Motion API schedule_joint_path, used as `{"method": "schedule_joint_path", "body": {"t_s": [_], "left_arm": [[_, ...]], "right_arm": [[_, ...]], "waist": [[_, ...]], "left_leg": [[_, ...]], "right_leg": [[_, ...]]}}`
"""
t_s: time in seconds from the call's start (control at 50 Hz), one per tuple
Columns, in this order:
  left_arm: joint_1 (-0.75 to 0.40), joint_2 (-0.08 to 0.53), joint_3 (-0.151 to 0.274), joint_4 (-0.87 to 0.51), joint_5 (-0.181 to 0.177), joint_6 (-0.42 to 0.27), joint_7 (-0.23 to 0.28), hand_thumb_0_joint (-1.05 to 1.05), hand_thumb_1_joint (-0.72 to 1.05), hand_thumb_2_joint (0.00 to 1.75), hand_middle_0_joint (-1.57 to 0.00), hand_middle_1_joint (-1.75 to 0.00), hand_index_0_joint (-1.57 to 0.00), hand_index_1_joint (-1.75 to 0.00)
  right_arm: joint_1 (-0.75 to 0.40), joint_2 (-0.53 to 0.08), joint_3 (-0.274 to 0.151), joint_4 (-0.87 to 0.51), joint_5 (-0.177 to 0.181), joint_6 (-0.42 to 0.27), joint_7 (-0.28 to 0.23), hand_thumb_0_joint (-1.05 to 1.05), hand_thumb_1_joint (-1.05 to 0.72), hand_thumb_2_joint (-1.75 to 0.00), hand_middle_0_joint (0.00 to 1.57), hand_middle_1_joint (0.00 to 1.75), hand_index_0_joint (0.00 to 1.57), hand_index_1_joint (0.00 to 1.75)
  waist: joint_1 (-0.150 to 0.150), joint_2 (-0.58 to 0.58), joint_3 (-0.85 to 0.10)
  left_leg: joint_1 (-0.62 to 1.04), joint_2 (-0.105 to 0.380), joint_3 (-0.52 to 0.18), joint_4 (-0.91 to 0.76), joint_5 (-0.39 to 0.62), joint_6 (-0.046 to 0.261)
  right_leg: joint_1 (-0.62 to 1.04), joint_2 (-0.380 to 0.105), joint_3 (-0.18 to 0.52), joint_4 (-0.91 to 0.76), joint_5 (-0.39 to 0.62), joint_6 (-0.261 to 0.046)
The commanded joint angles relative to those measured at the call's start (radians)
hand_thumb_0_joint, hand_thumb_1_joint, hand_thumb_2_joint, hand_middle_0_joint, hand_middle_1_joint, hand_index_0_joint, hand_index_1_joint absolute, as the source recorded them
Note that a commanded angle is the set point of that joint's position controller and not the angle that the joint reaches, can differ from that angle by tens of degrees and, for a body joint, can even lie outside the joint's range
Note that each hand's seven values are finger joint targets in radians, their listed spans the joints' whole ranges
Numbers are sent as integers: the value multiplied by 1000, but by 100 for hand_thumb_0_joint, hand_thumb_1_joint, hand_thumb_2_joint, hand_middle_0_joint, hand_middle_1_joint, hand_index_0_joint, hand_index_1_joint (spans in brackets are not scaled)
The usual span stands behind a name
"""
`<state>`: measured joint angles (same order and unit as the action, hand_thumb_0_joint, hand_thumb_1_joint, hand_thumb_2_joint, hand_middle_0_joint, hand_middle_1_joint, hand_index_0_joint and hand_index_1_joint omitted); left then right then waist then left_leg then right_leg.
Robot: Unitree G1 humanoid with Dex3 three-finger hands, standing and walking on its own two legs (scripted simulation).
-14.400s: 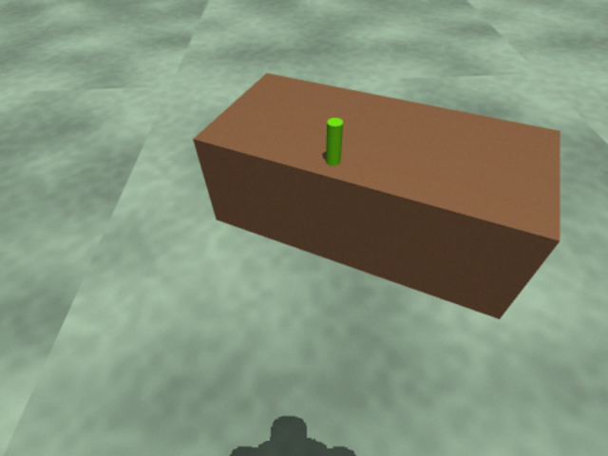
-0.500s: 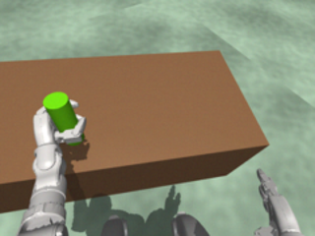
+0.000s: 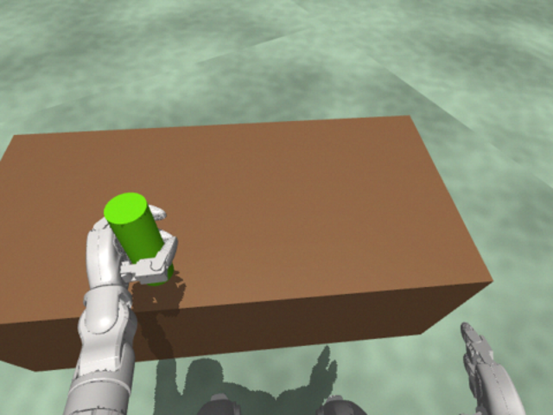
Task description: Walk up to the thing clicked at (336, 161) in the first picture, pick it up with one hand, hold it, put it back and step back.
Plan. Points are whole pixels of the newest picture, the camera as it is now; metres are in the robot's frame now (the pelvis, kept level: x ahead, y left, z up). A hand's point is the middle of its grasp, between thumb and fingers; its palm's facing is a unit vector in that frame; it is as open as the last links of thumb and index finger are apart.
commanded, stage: lift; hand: left
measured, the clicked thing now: (143, 243) +0.36 +0.19 +0.05
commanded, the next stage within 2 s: hold in 0.38 s
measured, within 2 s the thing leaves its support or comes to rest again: neither
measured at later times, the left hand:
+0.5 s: hand (148, 238) +0.36 +0.18 +0.07, palm faces +0.16 -0.99 +0.00, open 7.2 cm
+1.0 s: hand (147, 248) +0.34 +0.17 +0.08, palm faces +0.17 -0.98 +0.00, open 7.2 cm
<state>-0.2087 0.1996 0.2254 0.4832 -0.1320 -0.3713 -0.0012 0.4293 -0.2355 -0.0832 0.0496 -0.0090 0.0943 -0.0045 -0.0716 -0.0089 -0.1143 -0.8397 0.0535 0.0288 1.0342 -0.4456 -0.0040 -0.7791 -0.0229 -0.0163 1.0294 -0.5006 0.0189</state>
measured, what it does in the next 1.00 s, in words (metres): stands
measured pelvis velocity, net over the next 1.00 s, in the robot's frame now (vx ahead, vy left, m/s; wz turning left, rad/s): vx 0.02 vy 0.00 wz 0.01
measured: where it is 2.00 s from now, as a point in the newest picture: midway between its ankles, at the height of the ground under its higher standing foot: outside the picture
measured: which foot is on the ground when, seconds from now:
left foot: down 0.00-1.00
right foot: down 0.00-1.00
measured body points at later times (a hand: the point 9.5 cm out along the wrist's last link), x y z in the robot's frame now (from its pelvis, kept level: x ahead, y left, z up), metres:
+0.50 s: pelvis +0.02 +0.00 +0.01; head +0.08 +0.01 +0.46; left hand +0.35 +0.23 +0.07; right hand +0.17 -0.26 -0.03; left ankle +0.03 +0.12 -0.67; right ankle +0.00 -0.13 -0.67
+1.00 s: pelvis +0.02 +0.00 +0.02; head +0.06 +0.00 +0.47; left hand +0.32 +0.22 +0.08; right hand +0.17 -0.26 -0.03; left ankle +0.03 +0.12 -0.67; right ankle +0.00 -0.13 -0.67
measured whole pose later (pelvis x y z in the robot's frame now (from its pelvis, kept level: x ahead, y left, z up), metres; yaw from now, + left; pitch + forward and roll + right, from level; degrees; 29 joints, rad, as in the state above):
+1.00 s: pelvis +0.02 +0.00 +0.02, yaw +0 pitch +10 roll +0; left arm -0.02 0.16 0.15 0.24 -0.16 -0.27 0.01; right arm 0.39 -0.22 -0.08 0.19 0.01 0.10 -0.03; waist -0.03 0.00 -0.10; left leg -0.66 0.04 0.04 0.91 -0.42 -0.01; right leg -0.60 -0.03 -0.01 0.91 -0.48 0.02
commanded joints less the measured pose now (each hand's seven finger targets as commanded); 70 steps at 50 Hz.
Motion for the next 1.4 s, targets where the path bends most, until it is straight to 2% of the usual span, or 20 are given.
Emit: {"method": "schedule_joint_path", "body": {"t_s": [0.0,0.12,0.14,0.18,0.26,0.3,0.4,0.54,0.58,0.62,0.66,0.84,0.96,1.04,1.1,1.14,1.18,1.3,1.32,1.38], "left_arm": [[-239,113,11,-232,-17,-57,1,0,41,133,-136,-149,-140,-147],[-261,142,12,-329,-15,-46,6,0,41,135,-136,-150,-140,-148],[-238,114,-7,-307,-17,-43,3,0,43,133,-136,-148,-140,-147],[-232,148,22,-348,-26,-46,2,0,43,134,-137,-149,-141,-148],[-176,99,-8,-311,-34,-27,-7,0,43,133,-136,-149,-140,-147],[-189,134,9,-352,-31,-25,-5,0,45,132,-136,-147,-140,-145],[-144,110,-1,-340,-35,-15,-4,0,45,132,-137,-148,-141,-146],[-137,105,-12,-413,-34,-2,-2,0,43,135,-141,-153,-144,-152],[-88,78,-20,-371,-39,9,1,0,45,134,-140,-152,-143,-151],[-112,66,-36,-392,-34,11,5,0,44,133,-139,-150,-142,-150],[-116,91,-21,-417,-28,12,12,0,45,135,-141,-152,-144,-151],[-88,84,-30,-490,-32,18,16,0,45,135,-142,-154,-145,-152],[-34,67,-39,-461,-35,38,17,0,43,134,-141,-153,-144,-152],[-86,93,-29,-539,-32,36,17,0,45,134,-140,-152,-143,-151],[-101,56,-60,-489,-30,47,21,0,45,135,-140,-153,-143,-152],[-106,92,-17,-458,-37,48,26,0,44,134,-140,-152,-143,-151],[-84,90,-22,-460,-30,50,20,0,44,136,-140,-152,-143,-151],[-72,84,-19,-462,-36,55,12,0,47,135,-140,-151,-144,-150],[-90,62,-52,-461,-34,54,12,0,47,134,-141,-152,-144,-151],[-114,91,-16,-464,-31,45,27,0,47,135,-141,-152,-144,-151]], "right_arm": [[30,-124,-75,-138,-1,-54,-23,0,55,-4,5,5,5,5],[2,-155,-104,-112,4,-55,-31,0,55,-4,5,5,5,5],[-10,-139,-86,-138,4,-55,-31,0,55,-4,5,5,5,5],[-3,-128,-79,-96,8,-55,-29,0,55,-4,5,5,5,5],[4,-119,-67,-81,5,-49,-28,0,55,-4,5,5,5,5],[-6,-127,-77,-58,7,-46,-28,0,55,-4,5,5,5,5],[-20,-143,-93,-79,9,-43,-31,0,55,-4,5,5,5,5],[0,-106,-56,-53,13,-39,-25,0,54,-5,5,5,5,5],[-20,-146,-95,-72,13,-43,-29,0,55,-5,5,5,5,5],[-29,-113,-61,-67,10,-44,-25,0,55,-5,5,5,5,5],[-30,-136,-89,-65,13,-44,-30,0,55,-5,5,5,5,5],[-34,-111,-62,-49,14,-53,-33,0,54,-5,5,5,5,5],[-67,-136,-85,-44,19,-58,-39,0,55,-5,5,5,5,5],[-41,-109,-67,-10,16,-58,-42,0,55,-5,5,5,5,5],[-65,-95,-47,-18,16,-65,-43,0,55,-5,5,5,5,5],[-88,-137,-84,-23,19,-69,-49,0,55,-5,5,5,5,5],[-40,-85,-40,21,18,-67,-44,0,55,-5,5,5,5,5],[-75,-114,-66,9,18,-72,-41,0,55,-5,5,5,5,5],[-75,-110,-62,12,18,-73,-41,0,55,-5,5,5,5,5],[-105,-118,-71,16,18,-80,-43,0,55,-5,5,5,5,5]], "waist": [[2,9,-291],[11,56,-290],[11,22,-285],[33,41,-293],[27,18,-294],[38,39,-307],[28,-1,-288],[41,18,-292],[29,-11,-283],[36,25,-262],[33,18,-255],[43,16,-253],[43,-18,-197],[43,20,-244],[33,-2,-203],[36,-21,-210],[40,-6,-184],[58,11,-244],[46,5,-213],[55,16,-214]], "left_leg": [[263,-31,-11,-154,188,11],[323,-25,-15,-192,184,2],[314,-27,-16,-190,197,4],[314,-29,-12,-188,225,4],[325,-27,-7,-177,307,11],[343,-25,-8,-179,327,9],[345,-29,0,-185,320,13],[372,-28,-2,-197,357,11],[378,-26,-5,-201,366,11],[378,-25,-8,-215,340,5],[379,-23,-13,-229,314,3],[388,-29,-4,-236,305,5],[362,-32,0,-252,254,7],[391,-35,7,-244,288,9],[385,-30,-2,-261,248,8],[377,-33,-1,-262,233,9],[370,-39,10,-255,232,12],[399,-36,6,-259,298,9],[390,-34,5,-264,280,8],[387,-32,2,-273,257,6]], "right_leg": [[127,27,7,-169,284,-7],[118,30,-2,-178,261,-17],[137,31,-4,-181,274,-14],[167,27,-1,-180,299,-14],[184,28,1,-185,377,-9],[185,26,1,-185,384,-11],[213,24,6,-204,399,-5],[231,23,0,-208,418,-8],[233,25,-2,-210,422,-6],[216,28,-7,-213,386,-10],[216,28,-10,-217,361,-13],[249,24,-5,-234,368,-9],[242,23,-5,-258,328,-5],[256,19,3,-258,367,-4],[245,19,-2,-264,325,-6],[258,18,-1,-271,315,-4],[249,12,7,-281,323,-1],[282,17,0,-269,371,-7],[268,18,-1,-274,356,-7],[265,19,-1,-274,325,-12]]}}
